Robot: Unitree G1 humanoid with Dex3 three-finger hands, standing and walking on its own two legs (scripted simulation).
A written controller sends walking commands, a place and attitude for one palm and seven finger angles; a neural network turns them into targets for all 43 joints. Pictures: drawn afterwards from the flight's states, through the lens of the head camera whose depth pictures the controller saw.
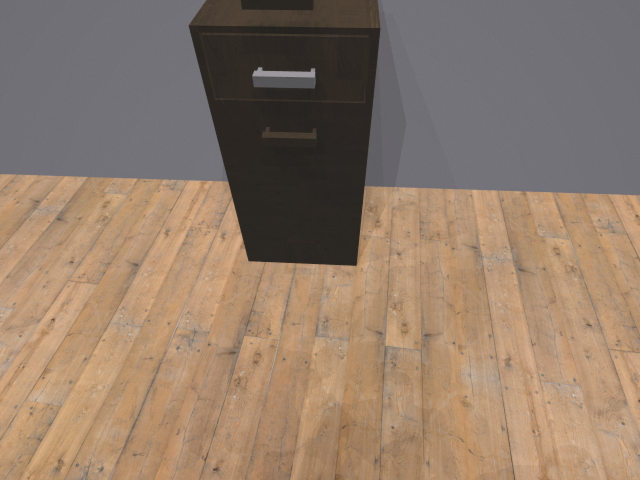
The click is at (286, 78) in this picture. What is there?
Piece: drawer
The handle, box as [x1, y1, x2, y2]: [252, 67, 315, 88]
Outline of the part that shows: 252,75 254,86 314,88 315,82 314,68 311,68 310,72 263,71 261,67 258,67 258,69 254,71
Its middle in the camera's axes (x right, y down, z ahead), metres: -0.09 -0.39 +0.93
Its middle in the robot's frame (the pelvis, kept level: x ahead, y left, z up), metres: +0.97 +0.14 +0.02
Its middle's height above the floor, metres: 0.80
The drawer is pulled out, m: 0.00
